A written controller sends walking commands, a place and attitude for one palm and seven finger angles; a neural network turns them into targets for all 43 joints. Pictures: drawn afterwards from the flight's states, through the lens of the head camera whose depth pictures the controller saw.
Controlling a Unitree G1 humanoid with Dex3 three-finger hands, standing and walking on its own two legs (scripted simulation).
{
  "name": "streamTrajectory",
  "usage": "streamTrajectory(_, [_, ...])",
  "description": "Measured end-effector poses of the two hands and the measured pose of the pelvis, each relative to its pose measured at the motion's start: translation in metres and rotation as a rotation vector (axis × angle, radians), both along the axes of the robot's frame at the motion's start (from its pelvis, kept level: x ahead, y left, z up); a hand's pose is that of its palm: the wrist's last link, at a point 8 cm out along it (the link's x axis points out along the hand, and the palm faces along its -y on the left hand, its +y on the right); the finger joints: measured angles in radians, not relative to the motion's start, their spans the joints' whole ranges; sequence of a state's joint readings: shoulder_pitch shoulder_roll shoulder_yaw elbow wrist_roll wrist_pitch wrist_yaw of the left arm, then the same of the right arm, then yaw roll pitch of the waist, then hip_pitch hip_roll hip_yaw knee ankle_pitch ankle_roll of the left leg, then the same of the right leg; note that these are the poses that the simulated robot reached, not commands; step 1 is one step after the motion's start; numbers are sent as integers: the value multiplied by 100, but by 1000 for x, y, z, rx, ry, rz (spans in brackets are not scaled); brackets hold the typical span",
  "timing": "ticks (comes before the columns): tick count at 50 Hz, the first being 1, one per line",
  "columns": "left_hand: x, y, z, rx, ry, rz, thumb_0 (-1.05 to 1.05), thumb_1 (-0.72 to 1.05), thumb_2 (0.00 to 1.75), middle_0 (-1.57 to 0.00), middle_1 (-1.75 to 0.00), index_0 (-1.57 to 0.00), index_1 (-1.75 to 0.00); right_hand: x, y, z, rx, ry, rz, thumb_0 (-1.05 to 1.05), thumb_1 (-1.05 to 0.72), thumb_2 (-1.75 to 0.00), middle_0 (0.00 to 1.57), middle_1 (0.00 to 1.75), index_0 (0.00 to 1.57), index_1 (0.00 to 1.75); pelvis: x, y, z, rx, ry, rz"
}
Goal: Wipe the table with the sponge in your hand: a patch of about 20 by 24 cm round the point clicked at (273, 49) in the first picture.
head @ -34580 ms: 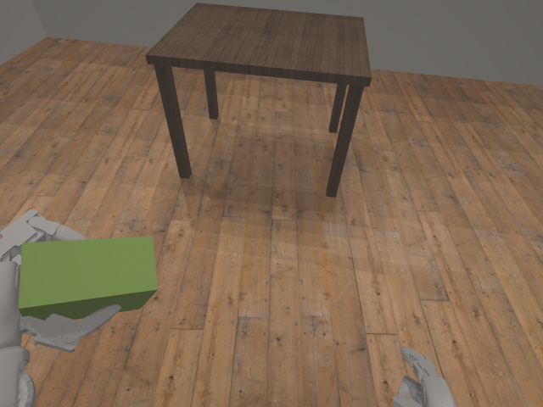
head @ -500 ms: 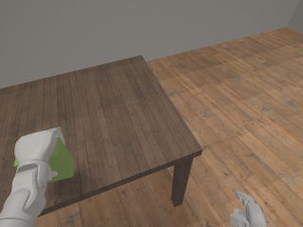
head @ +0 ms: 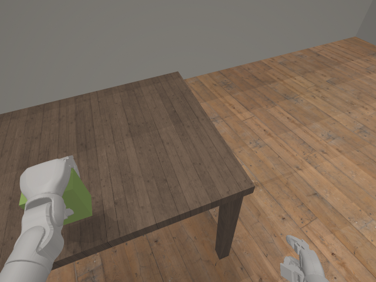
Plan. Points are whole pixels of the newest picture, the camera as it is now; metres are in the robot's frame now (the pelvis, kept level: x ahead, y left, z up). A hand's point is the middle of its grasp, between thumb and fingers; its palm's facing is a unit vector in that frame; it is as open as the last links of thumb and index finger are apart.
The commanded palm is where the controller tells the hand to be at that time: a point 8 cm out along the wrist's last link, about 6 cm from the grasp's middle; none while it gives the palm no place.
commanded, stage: move the sponge above the wiping area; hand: left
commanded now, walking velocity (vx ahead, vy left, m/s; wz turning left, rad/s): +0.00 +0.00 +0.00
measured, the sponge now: (63, 204) +0.26 +0.34 +0.00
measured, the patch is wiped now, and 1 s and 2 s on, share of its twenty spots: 0.00 0.00 0.00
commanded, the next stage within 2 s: none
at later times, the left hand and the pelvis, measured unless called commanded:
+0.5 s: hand (53, 198) +0.25 +0.34 +0.04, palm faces -0.08 -0.05 -1.00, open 9.9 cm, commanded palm +0.23 +0.32 +0.10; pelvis +0.01 -0.01 +0.00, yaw +0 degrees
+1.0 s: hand (61, 207) +0.24 +0.32 +0.02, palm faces -0.15 -0.10 -0.98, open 9.9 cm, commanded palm +0.23 +0.32 +0.10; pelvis -0.01 +0.00 +0.00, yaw +1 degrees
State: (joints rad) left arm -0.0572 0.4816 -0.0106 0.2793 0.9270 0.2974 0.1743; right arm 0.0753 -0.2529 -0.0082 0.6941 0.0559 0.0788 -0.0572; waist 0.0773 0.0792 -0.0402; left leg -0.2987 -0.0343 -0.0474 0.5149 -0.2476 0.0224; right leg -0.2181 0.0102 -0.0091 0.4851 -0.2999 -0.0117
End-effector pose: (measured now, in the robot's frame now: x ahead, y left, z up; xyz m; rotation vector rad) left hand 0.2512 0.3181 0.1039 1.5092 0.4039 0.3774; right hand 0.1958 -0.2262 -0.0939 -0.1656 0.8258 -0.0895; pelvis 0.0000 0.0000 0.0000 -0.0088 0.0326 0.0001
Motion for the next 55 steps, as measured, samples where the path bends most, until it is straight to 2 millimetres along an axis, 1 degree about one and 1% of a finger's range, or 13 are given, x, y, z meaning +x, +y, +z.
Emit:
streamTrajectory(4, [-6, 2, -11, -31, 74, 37, 0, -48, 105, -73, -131, -76, -131, 1, 1, 1, 8, 1, 6, 1, -90, -90, 20, 30, 20, 30, 1, 0, 1, 1, -1, 1])
streamTrajectory(11, [-11, -14, -24, -49, 98, -71, -1, -48, 105, -73, -131, -76, -131, 1, -5, 2, -37, 6, 27, 1, -90, -90, 20, 30, 20, 30, 2, -3, 0, -1, -7, 9])
streamTrajectory(16, [-3, -12, -7, 6, 10, -88, -1, -48, 105, -73, -131, -76, -131, 1, -8, 0, -41, 14, 16, 1, -90, -90, 20, 30, 20, 30, 1, -5, 0, -1, -7, 3])
streamTrajectory(19, [-1, -2, 5, 19, -21, -30, 0, -48, 105, -73, -131, -76, -131, 1, -11, -1, -24, 15, 0, 1, -90, -90, 20, 30, 20, 30, 3, -6, 0, 0, -5, -2])
streamTrajectory(22, [-4, 7, 7, 10, 4, 36, 0, -48, 105, -73, -131, -76, -131, 1, -13, -1, -6, 14, -10, 1, -90, -90, 20, 30, 20, 30, 5, -7, 1, 2, -4, -4])
streamTrajectory(26, [-16, 8, -8, -36, 100, 63, 0, -48, 105, -73, -131, -76, -131, 1, -17, 0, -3, 7, -13, 1, -90, -90, 20, 30, 20, 30, 7, -7, 1, 2, -4, -3])
streamTrajectory(31, [-29, -6, -27, -78, 143, -35, -1, -48, 105, -73, -131, -76, -131, 1, -21, 3, -48, 4, 4, 1, -90, -90, 20, 30, 20, 30, 6, -7, 0, 1, -8, 0])
streamTrajectory(36, [-27, -13, -11, -3, 21, -124, -1, -48, 105, -73, -131, -76, -131, 1, -20, 3, -72, 3, 15, 1, -90, -90, 20, 30, 20, 30, 2, -8, -1, -3, -13, 0])
streamTrajectory(41, [-21, 4, 11, 27, -67, -20, -1, -48, 105, -73, -131, -76, -131, 1, -13, 1, -27, -6, -5, 1, -90, -90, 20, 30, 20, 30, -2, -7, -1, -2, -14, 1])
streamTrajectory(45, [-20, 15, 2, -9, 25, 84, 0, -48, 105, -73, -131, -76, -131, -1, -7, 1, 2, -10, -7, 1, -90, -90, 20, 30, 20, 30, -4, -6, 0, 1, -15, 4])
streamTrajectory(48, [-19, 10, -14, -48, 119, 67, -1, -48, 105, -73, -131, -76, -131, -3, -6, 2, -4, -13, 4, 1, -90, -90, 20, 30, 20, 30, -6, -5, 1, 0, -13, 8])
streamTrajectory(51, [-17, -5, -25, -78, 146, -31, -1, -48, 105, -73, -131, -76, -131, -7, -7, 3, -26, -11, 12, 1, -90, -90, 20, 30, 20, 30, -7, -4, 1, -3, -12, 8])
streamTrajectory(55, [-14, -20, -17, -40, 62, -160, -1, -48, 105, -73, -131, -76, -131, -13, -9, 3, -52, 3, 5, 1, -90, -90, 20, 30, 20, 30, -6, -3, 0, -5, -13, -5])
